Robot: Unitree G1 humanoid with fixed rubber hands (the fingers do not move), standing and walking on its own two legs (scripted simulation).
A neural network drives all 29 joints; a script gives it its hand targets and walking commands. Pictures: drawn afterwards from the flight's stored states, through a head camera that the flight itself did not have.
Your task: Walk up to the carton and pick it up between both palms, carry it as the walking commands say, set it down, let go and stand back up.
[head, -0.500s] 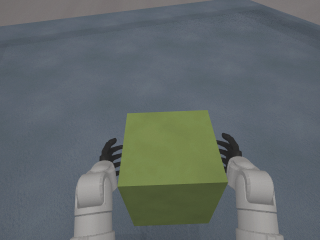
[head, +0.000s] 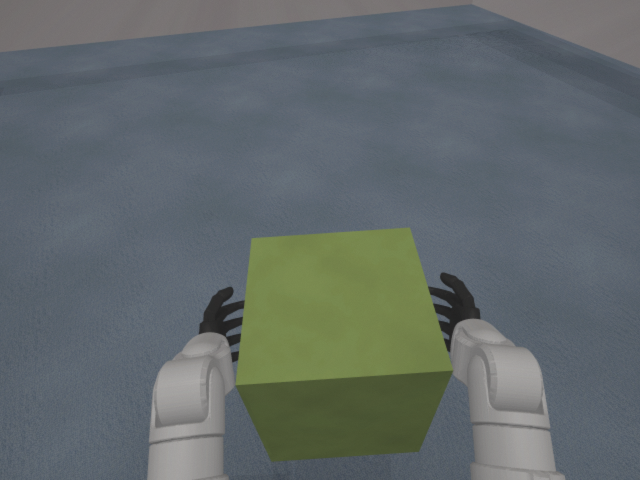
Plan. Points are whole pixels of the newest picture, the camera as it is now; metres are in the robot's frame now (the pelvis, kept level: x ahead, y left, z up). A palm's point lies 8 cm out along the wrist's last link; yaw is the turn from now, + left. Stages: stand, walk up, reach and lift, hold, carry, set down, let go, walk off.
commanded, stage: carry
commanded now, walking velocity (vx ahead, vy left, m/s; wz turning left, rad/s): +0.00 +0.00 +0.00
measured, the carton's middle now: (338, 348) +0.29 +0.00 +0.00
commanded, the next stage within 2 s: hold in 1.24 s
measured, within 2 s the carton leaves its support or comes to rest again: neither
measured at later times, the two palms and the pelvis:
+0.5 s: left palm (211, 340) +0.27 +0.16 +0.06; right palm (458, 333) +0.27 -0.14 +0.07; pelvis +0.00 +0.01 +0.00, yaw +0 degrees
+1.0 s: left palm (207, 338) +0.27 +0.16 +0.06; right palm (454, 330) +0.27 -0.14 +0.07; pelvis +0.00 +0.01 +0.00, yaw +0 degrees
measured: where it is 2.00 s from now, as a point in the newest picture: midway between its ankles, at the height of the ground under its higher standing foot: outside the picture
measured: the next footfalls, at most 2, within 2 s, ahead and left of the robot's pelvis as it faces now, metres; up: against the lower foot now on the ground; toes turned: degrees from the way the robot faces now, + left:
none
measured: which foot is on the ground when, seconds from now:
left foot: down 0.00-1.00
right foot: down 0.00-1.00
